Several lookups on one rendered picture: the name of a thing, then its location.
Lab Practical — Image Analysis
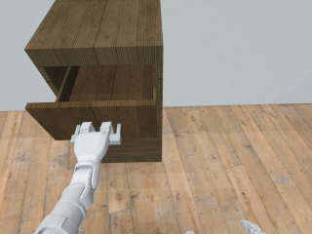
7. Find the drawer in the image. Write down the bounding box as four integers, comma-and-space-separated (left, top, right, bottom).
25, 63, 157, 140

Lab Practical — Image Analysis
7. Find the robot left hand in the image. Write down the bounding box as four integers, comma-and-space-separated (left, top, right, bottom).
74, 122, 114, 164

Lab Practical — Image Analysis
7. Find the handle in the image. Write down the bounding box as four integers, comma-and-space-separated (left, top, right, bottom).
70, 124, 122, 146

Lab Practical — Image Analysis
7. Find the robot right hand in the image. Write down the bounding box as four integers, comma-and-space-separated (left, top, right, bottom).
240, 219, 265, 234

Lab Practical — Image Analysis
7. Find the cabinet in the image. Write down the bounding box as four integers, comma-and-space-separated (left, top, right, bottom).
24, 0, 164, 164

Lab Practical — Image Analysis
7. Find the robot left forearm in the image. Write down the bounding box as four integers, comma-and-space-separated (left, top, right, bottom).
33, 161, 101, 234

